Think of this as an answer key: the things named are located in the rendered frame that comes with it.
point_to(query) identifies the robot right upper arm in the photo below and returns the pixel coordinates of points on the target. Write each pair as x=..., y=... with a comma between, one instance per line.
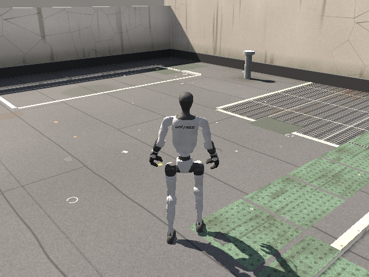
x=202, y=122

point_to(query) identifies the humanoid robot torso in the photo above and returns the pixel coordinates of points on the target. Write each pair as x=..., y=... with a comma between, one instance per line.
x=184, y=139

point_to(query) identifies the robot left upper arm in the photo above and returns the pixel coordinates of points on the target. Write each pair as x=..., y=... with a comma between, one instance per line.
x=167, y=121

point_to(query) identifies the left robot hand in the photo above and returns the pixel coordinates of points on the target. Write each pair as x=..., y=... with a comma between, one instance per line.
x=151, y=160

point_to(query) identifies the robot left forearm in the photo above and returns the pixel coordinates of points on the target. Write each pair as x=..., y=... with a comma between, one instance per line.
x=155, y=150

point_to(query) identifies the robot right forearm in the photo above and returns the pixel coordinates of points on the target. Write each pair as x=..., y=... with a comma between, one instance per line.
x=213, y=153

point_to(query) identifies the right robot hand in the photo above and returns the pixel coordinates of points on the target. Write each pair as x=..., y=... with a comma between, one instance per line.
x=216, y=163

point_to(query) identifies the robot left foot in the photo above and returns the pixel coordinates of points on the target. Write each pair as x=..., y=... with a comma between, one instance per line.
x=170, y=239

